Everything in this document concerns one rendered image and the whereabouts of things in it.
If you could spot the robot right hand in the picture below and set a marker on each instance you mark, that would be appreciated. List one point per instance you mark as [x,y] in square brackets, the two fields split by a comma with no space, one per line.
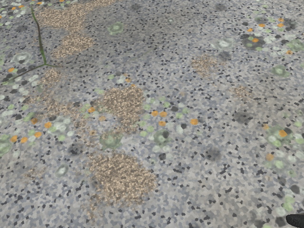
[295,220]

